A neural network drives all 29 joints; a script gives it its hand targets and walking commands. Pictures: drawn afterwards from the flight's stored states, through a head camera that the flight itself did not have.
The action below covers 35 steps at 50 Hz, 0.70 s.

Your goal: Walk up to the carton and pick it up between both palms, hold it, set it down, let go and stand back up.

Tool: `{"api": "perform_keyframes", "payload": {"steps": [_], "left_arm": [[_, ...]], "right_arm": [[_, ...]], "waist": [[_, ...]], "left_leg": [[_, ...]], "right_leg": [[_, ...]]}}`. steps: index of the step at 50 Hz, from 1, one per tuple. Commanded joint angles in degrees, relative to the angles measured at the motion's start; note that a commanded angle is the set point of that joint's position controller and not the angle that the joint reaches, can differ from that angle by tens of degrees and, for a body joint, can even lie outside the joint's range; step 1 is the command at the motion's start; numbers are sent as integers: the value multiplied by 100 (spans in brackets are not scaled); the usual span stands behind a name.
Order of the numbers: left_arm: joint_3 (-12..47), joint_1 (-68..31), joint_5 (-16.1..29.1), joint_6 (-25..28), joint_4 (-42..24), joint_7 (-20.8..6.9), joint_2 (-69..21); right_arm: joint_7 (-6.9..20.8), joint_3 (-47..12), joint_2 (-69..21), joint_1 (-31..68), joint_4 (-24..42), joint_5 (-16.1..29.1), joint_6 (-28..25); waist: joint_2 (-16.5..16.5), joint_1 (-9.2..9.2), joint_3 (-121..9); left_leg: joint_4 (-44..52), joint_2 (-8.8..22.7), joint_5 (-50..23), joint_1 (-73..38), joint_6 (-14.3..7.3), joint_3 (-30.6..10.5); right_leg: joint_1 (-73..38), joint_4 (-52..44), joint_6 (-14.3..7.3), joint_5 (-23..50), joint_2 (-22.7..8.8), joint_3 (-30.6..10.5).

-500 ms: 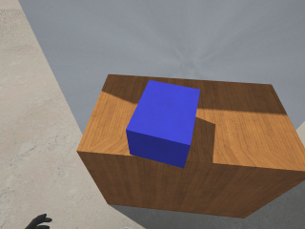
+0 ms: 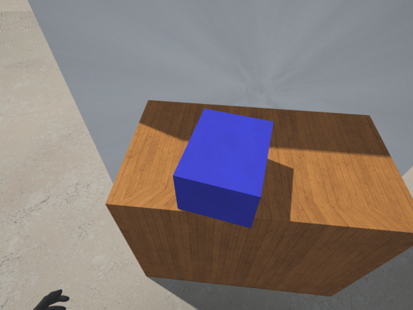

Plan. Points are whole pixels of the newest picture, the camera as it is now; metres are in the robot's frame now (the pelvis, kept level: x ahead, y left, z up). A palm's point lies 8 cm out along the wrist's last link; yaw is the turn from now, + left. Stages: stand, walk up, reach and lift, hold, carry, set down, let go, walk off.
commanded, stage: reach and lift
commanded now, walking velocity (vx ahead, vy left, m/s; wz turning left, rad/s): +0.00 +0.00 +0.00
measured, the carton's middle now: (226, 164) +0.48 -0.01 -0.03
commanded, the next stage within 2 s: none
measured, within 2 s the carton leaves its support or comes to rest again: neither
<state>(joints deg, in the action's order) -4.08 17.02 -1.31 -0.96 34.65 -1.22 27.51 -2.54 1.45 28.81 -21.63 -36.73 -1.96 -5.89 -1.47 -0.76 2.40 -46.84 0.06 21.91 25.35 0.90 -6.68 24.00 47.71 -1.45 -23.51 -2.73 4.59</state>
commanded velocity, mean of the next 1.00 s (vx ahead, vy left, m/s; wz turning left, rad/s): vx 0.00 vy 0.00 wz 0.00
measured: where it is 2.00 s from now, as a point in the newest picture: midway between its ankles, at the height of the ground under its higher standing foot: outside the picture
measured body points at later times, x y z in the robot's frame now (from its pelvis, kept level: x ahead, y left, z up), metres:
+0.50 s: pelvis +0.00 -0.01 +0.01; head -0.01 +0.02 +0.46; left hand +0.21 +0.30 -0.04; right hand +0.15 -0.32 -0.04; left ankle +0.04 +0.16 -0.70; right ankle +0.02 -0.11 -0.70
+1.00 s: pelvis +0.00 +0.00 +0.03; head -0.01 +0.03 +0.48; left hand +0.23 +0.28 +0.00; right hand +0.17 -0.25 -0.01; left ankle +0.04 +0.16 -0.70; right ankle +0.02 -0.11 -0.70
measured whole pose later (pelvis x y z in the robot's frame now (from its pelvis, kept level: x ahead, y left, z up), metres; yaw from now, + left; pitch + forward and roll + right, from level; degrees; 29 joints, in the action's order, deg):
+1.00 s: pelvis +0.00 +0.00 +0.03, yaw -1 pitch -6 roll +0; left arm -4.0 6.7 2.8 -8.9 21.9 -3.2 22.8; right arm -6.3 6.8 7.2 -12.8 -36.2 0.2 -18.0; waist -4.6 -0.7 3.5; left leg -29.4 2.3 14.3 10.1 1.0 -6.0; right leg 8.8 30.1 -1.5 -15.6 -0.8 4.6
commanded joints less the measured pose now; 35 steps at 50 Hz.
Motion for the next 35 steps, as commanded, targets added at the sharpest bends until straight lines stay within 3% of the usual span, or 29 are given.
{"api": "perform_keyframes", "payload": {"steps": [1,2,4,7,9,12,13,17,24,27,30,34,35], "left_arm": [[-140,-2068,-399,-1735,-1148,337,359],[-88,-2026,-507,-1872,-1375,322,293],[-229,-1961,-387,-1885,-1580,219,521],[-100,-1736,-270,-1885,-1631,146,571],[-172,-1448,-339,-1940,-1500,95,513],[-216,-1282,-361,-1853,-1682,16,490],[-266,-1436,-343,-1821,-1876,31,596],[-256,-1416,-387,-1754,-1996,7,518],[-188,-1206,-237,-1581,-1958,-11,221],[-159,-1238,-178,-1479,-2217,15,178],[-175,-1045,-91,-1399,-2119,-27,65],[-146,-1226,97,-1228,-2323,-54,30],[-192,-1204,57,-1170,-2385,-62,40]], "right_arm": [[559,1505,492,1711,-2579,-896,-1274],[639,1578,689,1777,-2484,-923,-1423],[589,1450,640,1893,-2116,-706,-1656],[422,1257,486,1708,-1802,-456,-1609],[366,1121,412,1565,-1647,-423,-1576],[213,951,128,1409,-1432,-200,-1606],[179,960,39,1406,-1260,-140,-1612],[141,820,-85,1326,-1216,-74,-1532],[29,597,-437,1216,-622,54,-1469],[-13,613,-565,1189,-379,108,-1515],[-92,614,-640,1061,-149,133,-1491],[-175,462,-899,1003,334,180,-1429],[-194,445,-972,938,421,179,-1453]], "waist": [[804,624,225],[797,570,188],[20,293,-304],[-482,273,-316],[-414,146,-438],[-301,121,-341],[-79,118,-335],[121,185,-68],[-63,90,154],[142,64,-22],[-16,57,-103],[4,84,-21],[83,10,-36]], "left_leg": [[620,759,1333,1164,-321,551],[831,847,1102,1706,-395,721],[419,387,112,781,-295,1051],[504,161,-163,-616,-174,1077],[752,129,-326,-607,-222,1118],[1031,6,-555,-558,-166,1120],[1098,-5,-650,-569,-115,1112],[1377,-41,-574,-665,-33,1123],[1816,-93,-699,-874,-81,1106],[1902,-127,-862,-942,-43,1143],[2033,-127,-805,-1105,-69,1171],[2230,-155,-778,-1078,-92,1231],[2267,-172,-853,-1082,-96,1276]], "right_leg": [[-272,-45,-540,-176,402,5],[-1024,6,-386,517,413,45],[-1023,-646,-257,591,125,-255],[-502,-1228,-105,625,73,-303],[-1109,-1334,12,1177,66,-330],[-1655,-1658,117,1578,21,-531],[-1708,-1691,144,1672,2,-546],[-1894,-1899,82,1399,85,-595],[-2025,-2194,141,1393,108,-584],[-2124,-2254,101,1474,137,-533],[-2127,-2384,78,1360,154,-527],[-2170,-2611,68,1083,98,-610],[-2258,-2589,84,1190,82,-652]]}}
